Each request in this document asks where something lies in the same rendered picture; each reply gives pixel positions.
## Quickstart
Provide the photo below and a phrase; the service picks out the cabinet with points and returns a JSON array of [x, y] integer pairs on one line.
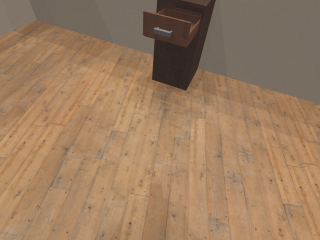
[[175, 65]]

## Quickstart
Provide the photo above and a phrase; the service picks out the handle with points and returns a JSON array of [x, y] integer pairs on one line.
[[162, 32]]

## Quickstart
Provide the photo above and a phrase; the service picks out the drawer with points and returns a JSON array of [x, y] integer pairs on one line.
[[184, 26]]

